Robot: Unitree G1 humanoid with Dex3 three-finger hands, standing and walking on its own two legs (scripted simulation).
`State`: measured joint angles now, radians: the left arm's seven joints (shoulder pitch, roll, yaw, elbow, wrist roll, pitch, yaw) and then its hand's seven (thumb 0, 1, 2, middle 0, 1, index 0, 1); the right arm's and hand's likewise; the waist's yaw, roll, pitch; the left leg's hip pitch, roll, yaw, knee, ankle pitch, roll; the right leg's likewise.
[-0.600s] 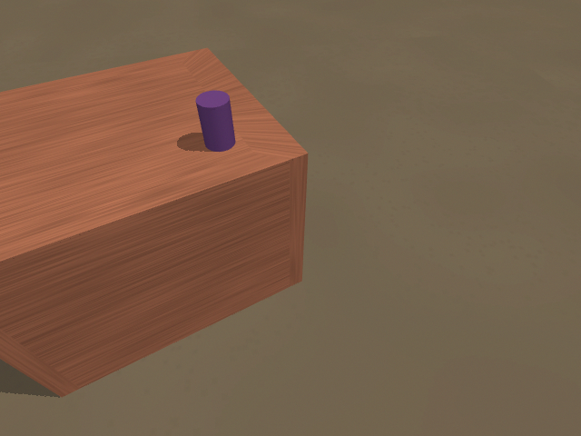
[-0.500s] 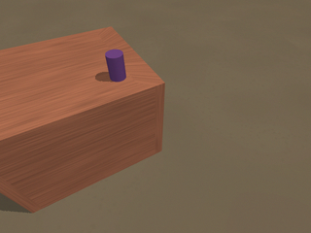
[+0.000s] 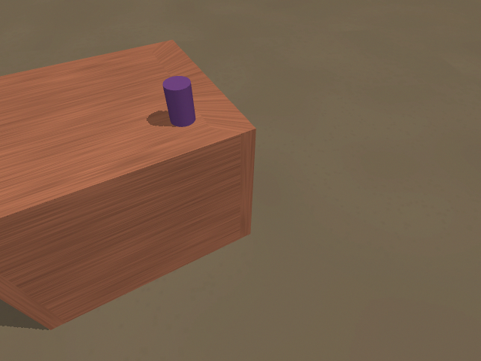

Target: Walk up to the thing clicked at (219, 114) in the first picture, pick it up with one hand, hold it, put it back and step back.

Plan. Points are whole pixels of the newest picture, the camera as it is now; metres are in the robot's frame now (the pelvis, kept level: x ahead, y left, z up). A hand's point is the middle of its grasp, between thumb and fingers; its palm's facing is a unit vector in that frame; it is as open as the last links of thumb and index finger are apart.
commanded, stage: stand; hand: right
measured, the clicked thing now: (180, 102) +0.88 +0.20 -0.07
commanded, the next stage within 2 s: walk up in 0.52 s
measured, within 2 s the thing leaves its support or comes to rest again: neither
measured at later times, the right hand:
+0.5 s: hand out of the picture +0.08 -0.25 -0.16, palm faces -0.02 +0.94 -0.33, open 7.4 cm
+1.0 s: hand (341, 337) +0.20 -0.18 -0.15, palm faces -0.21 +0.88 -0.43, open 7.4 cm
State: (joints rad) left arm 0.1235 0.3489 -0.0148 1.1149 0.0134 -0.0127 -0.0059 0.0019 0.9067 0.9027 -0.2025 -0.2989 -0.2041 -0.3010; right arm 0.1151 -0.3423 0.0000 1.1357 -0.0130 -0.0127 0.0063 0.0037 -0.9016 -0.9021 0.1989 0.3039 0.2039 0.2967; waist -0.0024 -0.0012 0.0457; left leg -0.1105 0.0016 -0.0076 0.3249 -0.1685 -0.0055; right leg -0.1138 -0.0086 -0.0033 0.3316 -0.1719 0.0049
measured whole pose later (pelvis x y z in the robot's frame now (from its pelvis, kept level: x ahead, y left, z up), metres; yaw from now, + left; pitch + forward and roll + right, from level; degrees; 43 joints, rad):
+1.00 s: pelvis +0.11 +0.09 -0.03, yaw +15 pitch -3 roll +1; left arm 0.23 0.45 0.08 0.91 0.03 0.01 -0.07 0.01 0.91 0.90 -0.20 -0.30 -0.20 -0.30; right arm 0.34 -0.37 -0.08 0.90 -0.02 -0.06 0.05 0.00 -0.90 -0.90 0.20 0.30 0.20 0.30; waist -0.02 -0.09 0.08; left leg -0.30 0.01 0.03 0.64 -0.29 0.01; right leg -0.38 -0.08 -0.02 1.12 -0.47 -0.05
